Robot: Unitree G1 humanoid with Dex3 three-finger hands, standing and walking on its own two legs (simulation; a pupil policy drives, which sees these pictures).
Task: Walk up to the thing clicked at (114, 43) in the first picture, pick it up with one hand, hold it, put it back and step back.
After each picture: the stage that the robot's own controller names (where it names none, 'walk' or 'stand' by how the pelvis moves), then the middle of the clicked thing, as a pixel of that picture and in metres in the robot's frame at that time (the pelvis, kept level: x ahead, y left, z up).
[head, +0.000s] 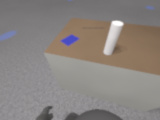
stand; (111, 40) +0.58 -0.11 +0.15
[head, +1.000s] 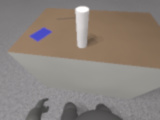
sink last; (82, 30) +0.54 +0.11 +0.19
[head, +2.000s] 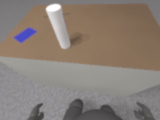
rise first; (60, 30) +0.49 +0.24 +0.19
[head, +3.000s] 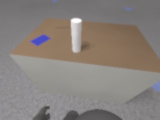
stand; (76, 37) +0.57 +0.17 +0.16
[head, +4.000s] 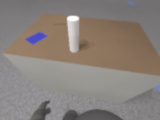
stand; (73, 36) +0.54 +0.17 +0.16
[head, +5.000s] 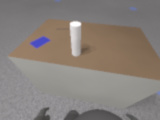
stand; (75, 41) +0.53 +0.17 +0.15
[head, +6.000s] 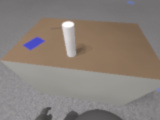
stand; (70, 41) +0.51 +0.19 +0.14
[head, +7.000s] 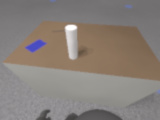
stand; (72, 44) +0.50 +0.18 +0.14
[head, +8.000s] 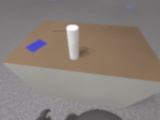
stand; (73, 44) +0.50 +0.17 +0.14
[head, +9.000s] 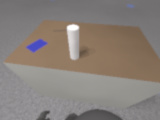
stand; (73, 44) +0.49 +0.16 +0.14
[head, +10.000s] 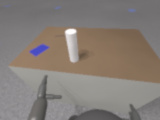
rise first; (72, 47) +0.49 +0.19 +0.15
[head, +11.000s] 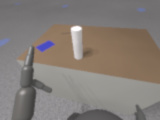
go down; (77, 44) +0.51 +0.18 +0.15
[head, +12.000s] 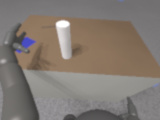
go down; (65, 42) +0.48 +0.17 +0.15
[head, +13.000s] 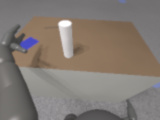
go down; (67, 41) +0.50 +0.17 +0.15
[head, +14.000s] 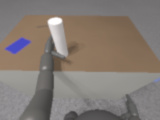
close in; (59, 41) +0.48 +0.19 +0.17
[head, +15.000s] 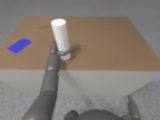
lift; (62, 42) +0.47 +0.18 +0.18
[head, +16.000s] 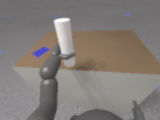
lift; (66, 45) +0.36 +0.15 +0.28
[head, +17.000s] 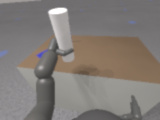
hold; (64, 39) +0.31 +0.17 +0.34
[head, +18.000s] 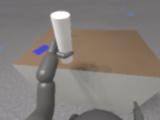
hold; (64, 42) +0.33 +0.16 +0.31
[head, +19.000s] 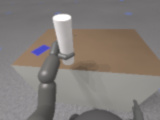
crouch; (65, 44) +0.34 +0.16 +0.30
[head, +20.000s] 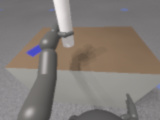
crouch; (65, 23) +0.46 +0.16 +0.34
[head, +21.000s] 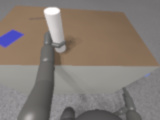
lower; (57, 33) +0.51 +0.19 +0.18
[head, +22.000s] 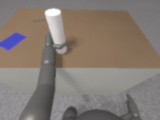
lower; (58, 35) +0.50 +0.19 +0.19
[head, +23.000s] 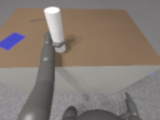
lower; (57, 33) +0.51 +0.19 +0.19
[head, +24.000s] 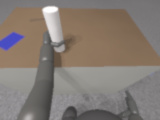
lower; (56, 33) +0.51 +0.20 +0.18
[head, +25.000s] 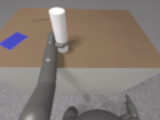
loosen; (60, 34) +0.50 +0.18 +0.18
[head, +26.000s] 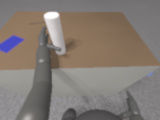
withdraw; (57, 36) +0.50 +0.19 +0.18
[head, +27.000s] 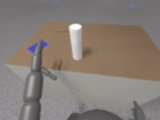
sink last; (76, 44) +0.49 +0.16 +0.16
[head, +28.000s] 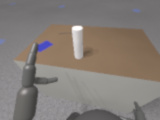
stand; (78, 44) +0.52 +0.17 +0.15
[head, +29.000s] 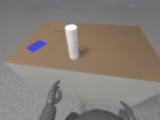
stand; (72, 44) +0.49 +0.18 +0.15
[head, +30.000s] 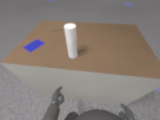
stand; (71, 43) +0.50 +0.18 +0.15
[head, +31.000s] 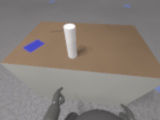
stand; (71, 43) +0.50 +0.19 +0.15
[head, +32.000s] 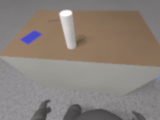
walk; (69, 32) +0.55 +0.19 +0.16
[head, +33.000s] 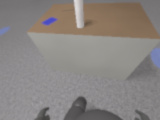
walk; (79, 13) +0.84 +0.20 +0.17
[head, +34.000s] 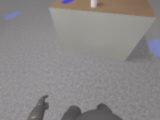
stand; out of the picture +1.24 +0.08 +0.18
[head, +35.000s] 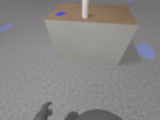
stand; (85, 7) +1.25 +0.16 +0.16
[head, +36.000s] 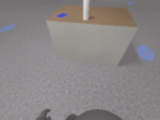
stand; (86, 9) +1.26 +0.15 +0.14
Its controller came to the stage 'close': yes
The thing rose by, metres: 0.22
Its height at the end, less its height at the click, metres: +0.00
